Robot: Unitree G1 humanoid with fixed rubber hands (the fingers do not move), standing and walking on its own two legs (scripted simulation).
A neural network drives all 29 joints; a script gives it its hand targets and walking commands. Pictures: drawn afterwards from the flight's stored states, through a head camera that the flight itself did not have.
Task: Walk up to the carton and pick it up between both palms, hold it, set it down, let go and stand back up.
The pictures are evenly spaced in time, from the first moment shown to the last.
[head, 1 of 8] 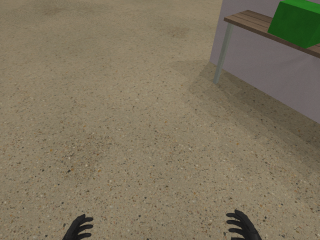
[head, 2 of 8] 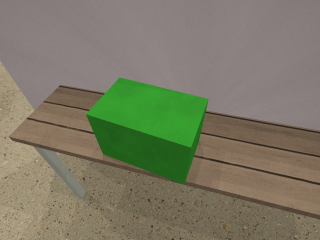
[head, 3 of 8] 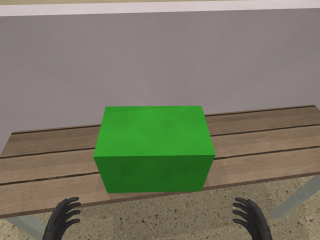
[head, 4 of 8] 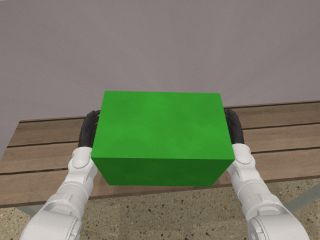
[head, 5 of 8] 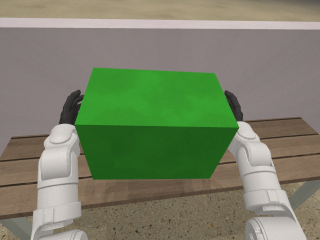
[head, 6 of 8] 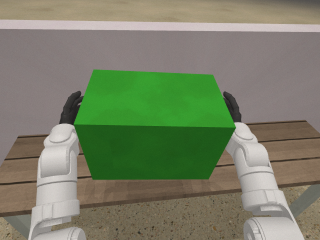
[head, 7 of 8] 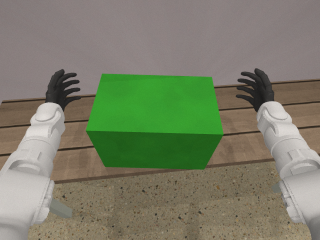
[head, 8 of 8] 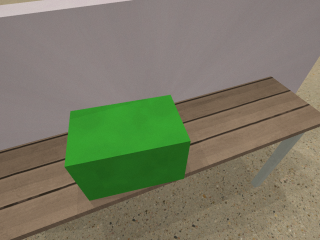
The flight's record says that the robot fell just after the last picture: no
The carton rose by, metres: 0.18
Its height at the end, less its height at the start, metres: +0.00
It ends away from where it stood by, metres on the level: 0.00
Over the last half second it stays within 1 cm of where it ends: yes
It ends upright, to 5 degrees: yes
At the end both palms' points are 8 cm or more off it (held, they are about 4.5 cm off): yes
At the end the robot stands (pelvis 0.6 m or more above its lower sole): yes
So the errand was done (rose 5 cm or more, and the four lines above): yes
